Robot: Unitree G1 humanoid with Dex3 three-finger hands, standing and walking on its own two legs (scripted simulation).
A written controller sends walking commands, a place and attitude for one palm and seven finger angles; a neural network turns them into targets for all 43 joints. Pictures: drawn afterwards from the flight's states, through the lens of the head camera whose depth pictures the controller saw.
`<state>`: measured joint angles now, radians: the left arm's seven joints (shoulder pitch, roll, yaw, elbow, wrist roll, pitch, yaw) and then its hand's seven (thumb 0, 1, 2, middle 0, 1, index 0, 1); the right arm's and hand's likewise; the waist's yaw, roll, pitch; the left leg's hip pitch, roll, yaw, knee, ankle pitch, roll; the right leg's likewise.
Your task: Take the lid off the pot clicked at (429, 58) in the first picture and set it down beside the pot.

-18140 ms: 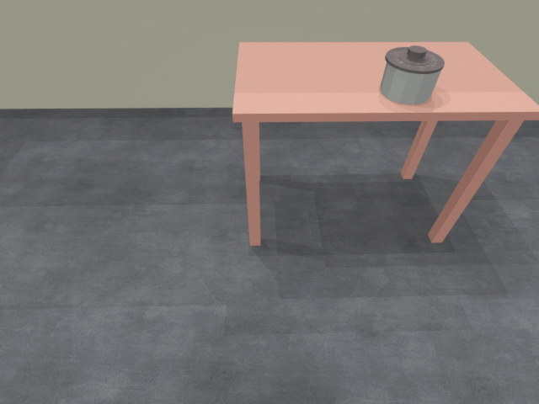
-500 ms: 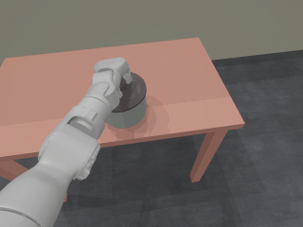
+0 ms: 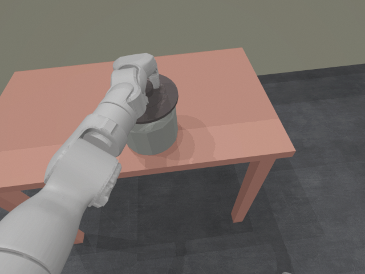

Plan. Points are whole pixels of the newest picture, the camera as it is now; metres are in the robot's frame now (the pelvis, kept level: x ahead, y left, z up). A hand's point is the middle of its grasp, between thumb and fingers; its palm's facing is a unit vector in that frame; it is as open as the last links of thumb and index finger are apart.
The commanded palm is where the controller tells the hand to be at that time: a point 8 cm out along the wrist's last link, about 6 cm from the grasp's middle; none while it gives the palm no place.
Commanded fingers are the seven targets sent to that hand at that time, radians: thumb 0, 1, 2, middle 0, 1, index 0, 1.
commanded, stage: lift the lid straight up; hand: left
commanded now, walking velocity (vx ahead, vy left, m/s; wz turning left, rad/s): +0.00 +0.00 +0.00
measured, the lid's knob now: (142, 89) +0.52 +0.06 +0.12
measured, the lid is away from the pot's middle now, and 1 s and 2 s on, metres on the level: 0.01 0.02 0.10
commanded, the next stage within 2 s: move the lid sideways beside the pot in 1.12 s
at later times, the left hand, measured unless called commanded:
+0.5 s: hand (135, 77) +0.49 +0.06 +0.18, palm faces -0.29 -0.09 -0.95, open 8.0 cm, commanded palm +0.49 +0.07 +0.26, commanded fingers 0.00 0.53 1.11 -0.76 -1.03 -0.83 -1.04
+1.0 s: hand (119, 59) +0.49 +0.08 +0.23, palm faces -0.23 -0.07 -0.97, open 8.0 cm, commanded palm +0.48 +0.08 +0.29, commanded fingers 0.00 0.53 1.11 -0.76 -1.03 -0.83 -1.04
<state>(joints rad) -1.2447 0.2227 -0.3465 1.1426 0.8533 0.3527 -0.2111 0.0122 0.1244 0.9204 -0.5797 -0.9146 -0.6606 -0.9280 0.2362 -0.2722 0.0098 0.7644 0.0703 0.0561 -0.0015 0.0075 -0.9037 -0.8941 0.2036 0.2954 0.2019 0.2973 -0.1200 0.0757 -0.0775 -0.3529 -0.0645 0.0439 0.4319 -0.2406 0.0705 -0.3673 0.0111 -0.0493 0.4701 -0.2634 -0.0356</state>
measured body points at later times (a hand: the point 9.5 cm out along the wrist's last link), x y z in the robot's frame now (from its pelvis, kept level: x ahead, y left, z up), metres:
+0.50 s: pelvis -0.01 +0.01 +0.00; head +0.04 -0.02 +0.45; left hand +0.50 +0.07 +0.23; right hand +0.05 -0.25 -0.14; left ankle -0.02 +0.08 -0.74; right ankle -0.03 -0.09 -0.74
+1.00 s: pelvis -0.01 +0.02 +0.00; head +0.03 -0.01 +0.45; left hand +0.49 +0.09 +0.28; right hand +0.08 -0.24 -0.14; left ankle -0.02 +0.08 -0.74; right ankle -0.03 -0.09 -0.74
